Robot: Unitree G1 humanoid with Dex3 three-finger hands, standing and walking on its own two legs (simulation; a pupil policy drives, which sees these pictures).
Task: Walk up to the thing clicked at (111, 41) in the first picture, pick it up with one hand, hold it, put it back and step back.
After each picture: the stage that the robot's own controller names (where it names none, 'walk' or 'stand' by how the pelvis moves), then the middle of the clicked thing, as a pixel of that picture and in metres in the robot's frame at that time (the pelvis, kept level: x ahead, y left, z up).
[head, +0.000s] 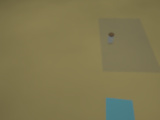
stand; (110, 37) +1.45 -0.32 -0.72
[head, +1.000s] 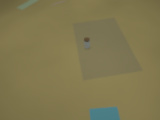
walk; (87, 42) +1.35 +0.08 -0.70
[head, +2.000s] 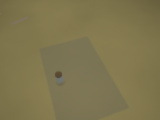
walk; (59, 77) +0.82 +0.30 -0.71
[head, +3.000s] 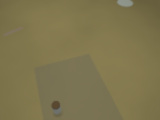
walk; (56, 107) +0.53 +0.23 -0.70
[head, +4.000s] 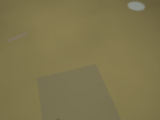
stand; out of the picture +0.38 +0.21 -0.71
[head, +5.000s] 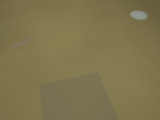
stand; out of the picture +0.36 +0.20 -0.72
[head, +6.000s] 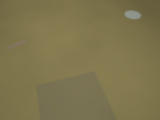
stand; out of the picture +0.37 +0.20 -0.72
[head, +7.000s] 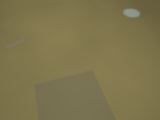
stand; out of the picture +0.37 +0.22 -0.73
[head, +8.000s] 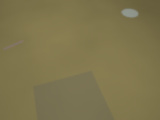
stand; out of the picture +0.35 +0.23 -0.73
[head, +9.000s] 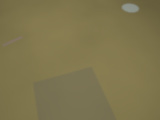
go down; out of the picture +0.36 +0.23 -0.72
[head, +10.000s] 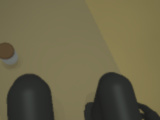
go down; (7, 54) +0.43 +0.28 -0.29
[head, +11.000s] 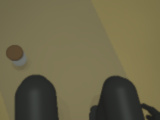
close in; (17, 56) +0.42 +0.28 -0.30
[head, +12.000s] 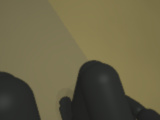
close in; out of the picture +0.40 +0.32 -0.22
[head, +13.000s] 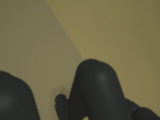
close; out of the picture +0.39 +0.32 -0.22
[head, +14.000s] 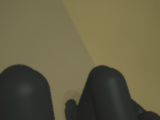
lift; out of the picture +0.33 +0.28 -0.19
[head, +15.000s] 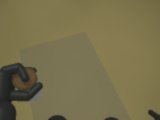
lift; (28, 86) +0.32 +0.19 +0.00
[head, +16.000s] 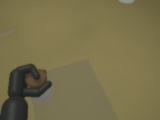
hold; (39, 86) +0.33 +0.17 +0.00
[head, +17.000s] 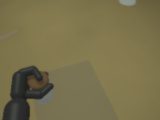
hold; (41, 88) +0.33 +0.17 +0.00
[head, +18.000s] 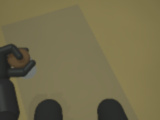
crouch; (23, 64) +0.40 +0.22 -0.08
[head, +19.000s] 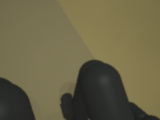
lower; out of the picture +0.39 +0.32 -0.22
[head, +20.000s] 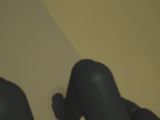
lower; out of the picture +0.39 +0.33 -0.22
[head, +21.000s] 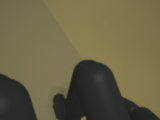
lower; out of the picture +0.39 +0.33 -0.22
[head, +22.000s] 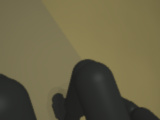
lower; out of the picture +0.39 +0.33 -0.22
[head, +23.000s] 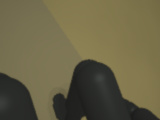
loosen; out of the picture +0.39 +0.33 -0.22
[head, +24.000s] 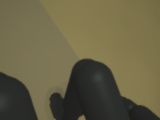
withdraw; out of the picture +0.38 +0.32 -0.23
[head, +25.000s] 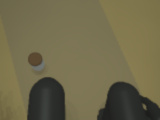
walk; (36, 62) +0.43 +0.25 -0.34
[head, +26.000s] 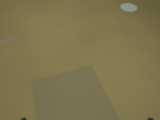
stand; out of the picture +0.35 +0.20 -0.66
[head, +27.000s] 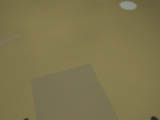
stand; out of the picture +0.37 +0.22 -0.67
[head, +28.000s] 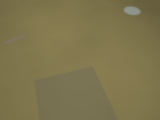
stand; out of the picture +0.37 +0.20 -0.70
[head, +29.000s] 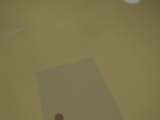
walk; out of the picture +0.40 +0.20 -0.71
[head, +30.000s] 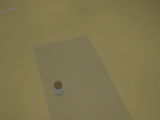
walk; (58, 87) +0.60 +0.17 -0.71
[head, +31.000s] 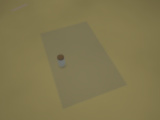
walk; (61, 60) +0.95 +0.29 -0.70
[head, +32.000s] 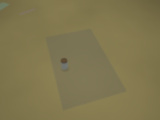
stand; (64, 63) +1.01 +0.22 -0.71
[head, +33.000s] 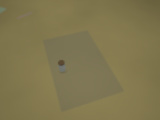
stand; (61, 66) +1.01 +0.24 -0.73
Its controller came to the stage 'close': yes
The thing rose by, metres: 0.70
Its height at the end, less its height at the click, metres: +0.00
